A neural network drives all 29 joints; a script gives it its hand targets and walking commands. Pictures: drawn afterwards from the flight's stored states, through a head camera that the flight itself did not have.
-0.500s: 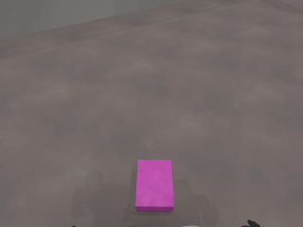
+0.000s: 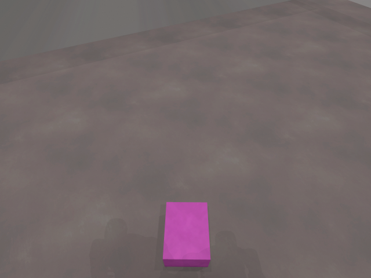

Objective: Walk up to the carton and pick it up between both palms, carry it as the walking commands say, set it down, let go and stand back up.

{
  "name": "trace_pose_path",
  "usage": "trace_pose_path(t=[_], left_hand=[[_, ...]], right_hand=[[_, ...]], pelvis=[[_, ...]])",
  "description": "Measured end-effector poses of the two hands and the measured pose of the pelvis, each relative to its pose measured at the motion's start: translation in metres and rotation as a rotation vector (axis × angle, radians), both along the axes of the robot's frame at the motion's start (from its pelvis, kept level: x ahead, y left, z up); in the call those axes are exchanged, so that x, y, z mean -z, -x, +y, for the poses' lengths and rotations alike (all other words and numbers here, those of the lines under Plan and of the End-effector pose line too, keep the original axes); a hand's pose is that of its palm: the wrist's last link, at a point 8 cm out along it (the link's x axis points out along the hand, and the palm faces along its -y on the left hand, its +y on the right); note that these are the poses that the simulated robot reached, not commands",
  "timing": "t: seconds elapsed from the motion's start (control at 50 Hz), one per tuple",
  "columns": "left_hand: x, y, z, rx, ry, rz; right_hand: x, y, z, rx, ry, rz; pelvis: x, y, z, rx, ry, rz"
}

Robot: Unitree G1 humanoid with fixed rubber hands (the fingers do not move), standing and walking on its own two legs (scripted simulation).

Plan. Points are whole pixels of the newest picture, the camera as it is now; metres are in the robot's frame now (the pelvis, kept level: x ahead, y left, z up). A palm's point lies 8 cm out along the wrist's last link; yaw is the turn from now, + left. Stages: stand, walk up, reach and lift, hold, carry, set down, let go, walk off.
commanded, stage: walk up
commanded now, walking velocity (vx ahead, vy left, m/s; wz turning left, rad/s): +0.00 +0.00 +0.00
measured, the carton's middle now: (186, 233) +0.44 +0.00 -0.71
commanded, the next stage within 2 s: stand in 0.12 s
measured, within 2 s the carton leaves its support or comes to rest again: neither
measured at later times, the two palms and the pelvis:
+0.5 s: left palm out of the picture +0.14 +0.24 -0.13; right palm out of the picture +0.15 -0.23 -0.14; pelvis -0.03 +0.00 -0.03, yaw +0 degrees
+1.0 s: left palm out of the picture +0.16 +0.21 -0.17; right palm (277, 275) +0.16 -0.21 -0.17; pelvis -0.05 +0.00 -0.07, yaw +0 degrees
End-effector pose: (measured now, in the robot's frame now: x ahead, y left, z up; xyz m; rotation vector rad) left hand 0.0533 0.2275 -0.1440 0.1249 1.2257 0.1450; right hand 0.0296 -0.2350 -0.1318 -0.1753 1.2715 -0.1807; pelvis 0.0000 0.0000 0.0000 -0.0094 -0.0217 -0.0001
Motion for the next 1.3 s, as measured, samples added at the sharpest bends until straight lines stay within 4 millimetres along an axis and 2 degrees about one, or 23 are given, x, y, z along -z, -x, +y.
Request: trace_pose_path(t=[0.2, 0.32, 0.34, 0.36, 0.42, 0.46, 0.52, 0.58, 0.64, 0.7, 0.76, 0.86, 1.08, 1.16, 1.3], left_hand=[[0.003, 0.045, 0.007, -0.026, -0.012, 0.121], [0.003, 0.063, 0.004, -0.036, -0.015, 0.173], [0.002, 0.06, 0.004, -0.038, -0.013, 0.161], [0.002, 0.046, 0.005, -0.029, -0.017, 0.122], [-0.002, -0.023, 0.013, 0.004, -0.038, -0.018], [-0.007, -0.064, 0.015, 0.029, -0.049, -0.035], [-0.014, -0.1, 0.008, 0.046, -0.044, -0.006], [-0.015, -0.104, -0.006, 0.04, -0.01, 0.027], [-0.009, -0.09, -0.017, 0.019, 0.021, 0.057], [0.002, -0.078, -0.019, 0.001, 0.035, 0.056], [0.011, -0.08, -0.015, 0.005, 0.025, 0.009], [0.02, -0.096, -0.012, 0.038, 0.008, -0.075], [0.032, -0.12, -0.02, 0.049, 0.024, -0.166], [0.035, -0.142, -0.02, 0.05, 0.023, -0.203], [0.035, -0.19, -0.023, 0.047, 0.028, -0.265]], right_hand=[[0.005, 0.016, 0.009, 0.02, -0.011, 0.048], [0.01, 0.027, 0.015, 0.025, -0.03, 0.085], [0.011, 0.024, 0.014, 0.048, -0.036, 0.067], [0.012, 0.011, 0.014, 0.059, -0.043, 0.028], [0.014, -0.052, 0.01, -0.008, -0.046, -0.079], [0.011, -0.09, 0.006, -0.033, -0.037, -0.095], [0.003, -0.124, 0.004, -0.036, -0.043, -0.084], [0.001, -0.126, 0.009, -0.026, -0.062, -0.039], [0.006, -0.111, 0.016, -0.025, -0.071, 0.007], [0.015, -0.103, 0.023, -0.037, -0.079, -0.003], [0.025, -0.107, 0.027, -0.039, -0.087, -0.057], [0.037, -0.121, 0.029, -0.047, -0.089, -0.134], [0.044, -0.142, 0.027, -0.038, -0.096, -0.214], [0.048, -0.163, 0.028, -0.046, -0.093, -0.243], [0.052, -0.212, 0.032, -0.047, -0.082, -0.303]], pelvis=[[-0.001, 0.002, 0.005, 0.002, -0.002, -0.006], [-0.001, 0.003, 0.005, 0.002, -0.003, -0.002], [0.001, 0.004, 0.005, 0.0, 0.002, 0.023], [0.005, 0.007, 0.005, -0.001, 0.006, 0.047], [0.019, 0.02, 0.004, -0.003, 0.001, 0.084], [0.026, 0.026, 0.003, -0.003, 0.002, 0.096], [0.031, 0.026, 0.001, 0.008, 0.006, 0.139], [0.029, 0.019, -0.002, 0.014, 0.002, 0.169], [0.028, 0.013, -0.004, 0.02, -0.004, 0.187], [0.032, 0.012, -0.005, 0.02, -0.011, 0.217], [0.042, 0.016, -0.006, 0.016, -0.012, 0.253], [0.058, 0.029, -0.006, 0.008, -0.009, 0.292], [0.077, 0.063, -0.004, 0.002, 0.001, 0.29], [0.085, 0.075, -0.003, 0.001, 0.002, 0.287], [0.096, 0.093, -0.002, 0.0, -0.001, 0.313]])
